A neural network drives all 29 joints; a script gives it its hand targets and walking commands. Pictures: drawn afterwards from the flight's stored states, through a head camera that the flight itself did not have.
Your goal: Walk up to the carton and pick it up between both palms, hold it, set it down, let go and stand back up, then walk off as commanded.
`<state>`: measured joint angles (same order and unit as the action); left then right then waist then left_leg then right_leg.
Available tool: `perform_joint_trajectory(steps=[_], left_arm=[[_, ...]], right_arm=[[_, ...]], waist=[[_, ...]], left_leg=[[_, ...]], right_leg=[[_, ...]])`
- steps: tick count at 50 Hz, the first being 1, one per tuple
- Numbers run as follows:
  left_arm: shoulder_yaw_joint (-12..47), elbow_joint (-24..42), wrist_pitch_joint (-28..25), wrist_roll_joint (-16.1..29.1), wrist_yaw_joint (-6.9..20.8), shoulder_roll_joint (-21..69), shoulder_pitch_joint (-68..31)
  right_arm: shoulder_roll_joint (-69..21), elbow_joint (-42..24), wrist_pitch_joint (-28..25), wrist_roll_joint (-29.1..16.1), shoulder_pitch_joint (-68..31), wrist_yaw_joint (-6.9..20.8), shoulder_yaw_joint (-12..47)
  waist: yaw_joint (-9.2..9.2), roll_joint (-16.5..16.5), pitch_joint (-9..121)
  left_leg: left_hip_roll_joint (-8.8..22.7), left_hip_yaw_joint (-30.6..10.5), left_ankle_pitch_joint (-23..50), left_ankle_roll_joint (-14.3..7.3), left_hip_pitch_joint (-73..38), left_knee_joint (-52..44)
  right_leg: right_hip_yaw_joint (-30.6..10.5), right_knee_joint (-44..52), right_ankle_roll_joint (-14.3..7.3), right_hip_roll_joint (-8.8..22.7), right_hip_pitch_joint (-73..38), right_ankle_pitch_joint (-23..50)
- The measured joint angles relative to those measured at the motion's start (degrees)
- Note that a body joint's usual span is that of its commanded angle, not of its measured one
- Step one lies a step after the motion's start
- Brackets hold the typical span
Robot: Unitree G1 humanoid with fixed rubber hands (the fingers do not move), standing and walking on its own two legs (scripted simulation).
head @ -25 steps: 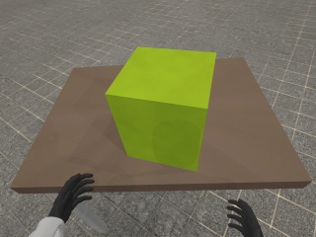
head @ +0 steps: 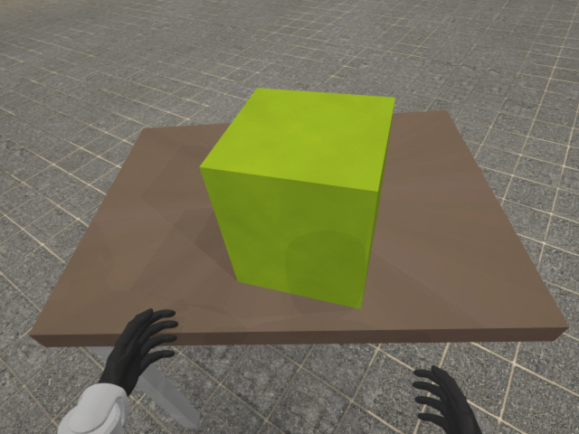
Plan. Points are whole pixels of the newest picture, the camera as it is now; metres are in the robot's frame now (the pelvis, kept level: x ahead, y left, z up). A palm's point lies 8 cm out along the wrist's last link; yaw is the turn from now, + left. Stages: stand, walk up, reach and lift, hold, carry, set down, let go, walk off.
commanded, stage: stand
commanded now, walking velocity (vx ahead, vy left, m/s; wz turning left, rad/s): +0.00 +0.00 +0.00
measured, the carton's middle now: (308, 198) +0.45 +0.00 +0.10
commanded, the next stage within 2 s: walk off in 1.40 s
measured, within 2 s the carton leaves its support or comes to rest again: neither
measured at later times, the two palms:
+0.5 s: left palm (126, 387) +0.20 +0.24 +0.01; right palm out of the picture +0.13 -0.25 -0.10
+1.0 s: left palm (128, 386) +0.20 +0.23 +0.02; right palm out of the picture +0.16 -0.25 -0.10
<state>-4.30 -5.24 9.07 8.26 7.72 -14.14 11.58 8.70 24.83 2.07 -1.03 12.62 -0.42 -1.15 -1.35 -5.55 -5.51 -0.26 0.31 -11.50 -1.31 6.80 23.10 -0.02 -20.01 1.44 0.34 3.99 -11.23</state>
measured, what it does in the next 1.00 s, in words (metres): stands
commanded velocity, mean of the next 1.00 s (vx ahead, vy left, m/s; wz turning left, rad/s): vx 0.00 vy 0.00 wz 0.00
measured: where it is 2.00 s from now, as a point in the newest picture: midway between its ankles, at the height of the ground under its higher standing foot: outside the picture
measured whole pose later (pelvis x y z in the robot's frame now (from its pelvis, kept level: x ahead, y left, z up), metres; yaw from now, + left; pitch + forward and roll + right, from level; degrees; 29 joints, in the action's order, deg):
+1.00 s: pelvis +0.00 -0.01 -0.02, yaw +1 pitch -5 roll +0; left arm -1.3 -6.3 -8.9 4.9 2.4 -18.2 15.3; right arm 15.0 34.9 0.4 0.5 12.0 3.1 -1.6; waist -1.7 -0.2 -6.0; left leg -0.9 0.3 -20.3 -1.5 9.3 34.3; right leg 1.0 -35.0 0.4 1.0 10.7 -19.6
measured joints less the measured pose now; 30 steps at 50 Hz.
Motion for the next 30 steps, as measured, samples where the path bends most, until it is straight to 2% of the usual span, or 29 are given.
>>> perform_joint_trajectory(steps=[5, 8, 11, 18, 30], left_arm=[[0.45, -1.04, -0.85, -0.58, -0.11, -0.26, -0.79], [1.74, -1.02, -5.09, -1.66, -1.08, -1.34, 0.34], [3.11, -1.02, -9.87, -1.92, -1.38, -1.41, 0.93], [2.88, -1.07, -16.60, -2.07, -2.11, -2.61, 2.38], [2.81, -1.09, -17.84, -3.22, -4.03, -4.03, 3.31]], right_arm=[[0.82, 1.33, -0.56, 0.18, -0.37, 0.32, 0.01], [2.01, 3.60, -1.28, 1.13, -0.14, 1.46, -0.01], [4.14, 5.78, -1.40, 1.50, 1.94, 2.23, -0.14], [4.49, 9.85, -1.31, 1.50, 3.03, 3.08, -0.14], [6.20, 9.85, -1.33, 1.50, 1.56, 3.48, -0.41]], waist=[[-0.35, 0.17, -0.04], [-0.36, 0.87, -0.04], [-0.34, 1.16, 0.33], [-0.35, 5.48, -0.47], [-0.35, 5.81, -0.47]], left_leg=[[0.00, 0.00, -0.11, 0.00, 0.24, 0.70], [0.00, 0.02, -3.97, 0.00, 1.84, 8.05], [-0.09, 0.01, -8.52, -0.12, 2.07, 9.62], [-0.64, 0.00, -8.39, -0.18, 2.40, 11.20], [-0.65, 0.00, -8.72, -0.18, 2.44, 11.36]], right_leg=[[0.01, -1.25, -0.01, 0.00, 0.47, -0.62], [0.06, -5.30, -0.01, -0.09, 2.33, -2.74], [1.02, -9.72, -0.01, 0.05, 4.77, -5.03], [1.03, -12.26, -0.01, 0.61, 5.33, -6.74], [1.03, -14.45, -0.43, 0.63, 6.32, -7.99]])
